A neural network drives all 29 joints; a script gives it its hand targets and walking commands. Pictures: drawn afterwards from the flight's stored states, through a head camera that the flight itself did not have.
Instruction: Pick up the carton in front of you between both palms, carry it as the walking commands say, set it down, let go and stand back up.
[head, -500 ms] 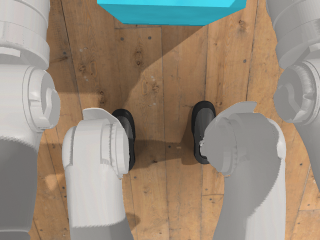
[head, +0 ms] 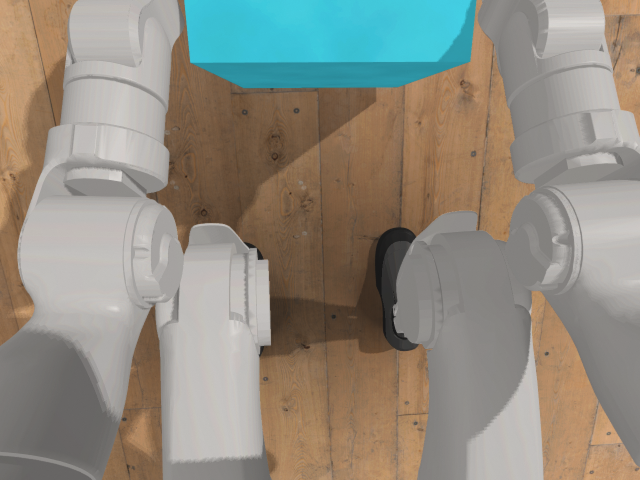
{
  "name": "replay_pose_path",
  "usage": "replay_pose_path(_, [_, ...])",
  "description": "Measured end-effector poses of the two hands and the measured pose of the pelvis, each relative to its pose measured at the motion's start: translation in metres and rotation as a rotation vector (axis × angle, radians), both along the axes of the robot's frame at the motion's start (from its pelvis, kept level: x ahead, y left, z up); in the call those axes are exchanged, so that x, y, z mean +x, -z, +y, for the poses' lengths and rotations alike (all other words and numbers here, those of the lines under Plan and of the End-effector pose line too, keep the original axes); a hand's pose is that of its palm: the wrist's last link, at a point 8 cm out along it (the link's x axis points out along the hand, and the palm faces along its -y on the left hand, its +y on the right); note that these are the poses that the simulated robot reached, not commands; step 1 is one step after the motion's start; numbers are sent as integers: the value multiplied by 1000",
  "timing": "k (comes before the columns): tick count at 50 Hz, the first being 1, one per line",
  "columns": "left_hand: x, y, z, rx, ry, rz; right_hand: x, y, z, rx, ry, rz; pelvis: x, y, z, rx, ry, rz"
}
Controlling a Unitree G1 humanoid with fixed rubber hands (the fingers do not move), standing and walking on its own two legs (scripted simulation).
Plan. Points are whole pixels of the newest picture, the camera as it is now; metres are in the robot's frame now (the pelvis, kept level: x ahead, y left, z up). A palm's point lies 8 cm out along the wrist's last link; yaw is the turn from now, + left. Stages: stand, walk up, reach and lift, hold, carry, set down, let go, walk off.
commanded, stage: reach and lift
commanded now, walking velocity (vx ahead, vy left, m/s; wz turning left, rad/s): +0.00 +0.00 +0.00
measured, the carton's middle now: out of the picture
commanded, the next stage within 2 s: none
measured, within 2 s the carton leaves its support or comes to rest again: neither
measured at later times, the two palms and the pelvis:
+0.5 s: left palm out of the picture +0.51 +0.14 +0.04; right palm out of the picture +0.50 -0.16 +0.03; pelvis -0.01 +0.00 +0.10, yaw +1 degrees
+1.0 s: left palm out of the picture +0.47 +0.14 +0.20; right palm out of the picture +0.45 -0.16 +0.19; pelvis +0.03 +0.00 +0.24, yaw +0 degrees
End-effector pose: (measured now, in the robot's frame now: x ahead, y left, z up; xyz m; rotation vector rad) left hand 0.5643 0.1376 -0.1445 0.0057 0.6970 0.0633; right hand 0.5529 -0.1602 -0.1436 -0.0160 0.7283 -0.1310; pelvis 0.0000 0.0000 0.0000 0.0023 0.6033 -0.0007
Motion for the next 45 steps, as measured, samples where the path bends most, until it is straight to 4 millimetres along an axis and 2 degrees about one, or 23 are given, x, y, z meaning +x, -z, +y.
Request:
replay_pose_path(3, [2,-28,1,-20,-18,-37,3,-29,2,16,33,-38,0,-4,0,-3,0,5])
replay_pose_path(6, [-1,-66,4,-6,-20,-71,2,-65,5,42,42,-75,1,-12,2,-3,-1,26])
replay_pose_path(9, [-10,-99,7,12,-19,-53,-6,-94,8,47,36,-55,1,-25,4,-1,-5,58])
replay_pose_path(12, [-22,-124,8,28,-14,-27,-19,-116,9,39,25,-28,0,-42,4,3,-9,92])
replay_pose_path(19, [-44,-155,1,-5,-21,-12,-50,-144,2,28,39,-16,-8,-79,1,4,-10,136])
replay_pose_path(23, [-51,-175,-2,-4,-23,-44,-54,-166,-1,51,55,-50,-12,-94,0,0,-8,139])
replay_pose_path(29, [-62,-212,5,9,-48,-32,-56,-201,5,69,36,-35,-12,-119,-1,10,0,129])
replay_pose_path(36, [-64,-263,7,5,-38,-21,-64,-249,8,40,33,-24,0,-158,-2,10,0,124])
replay_pose_path(45, [-82,-318,4,-14,-37,-35,-84,-310,4,43,51,-38,22,-210,1,-1,-9,83])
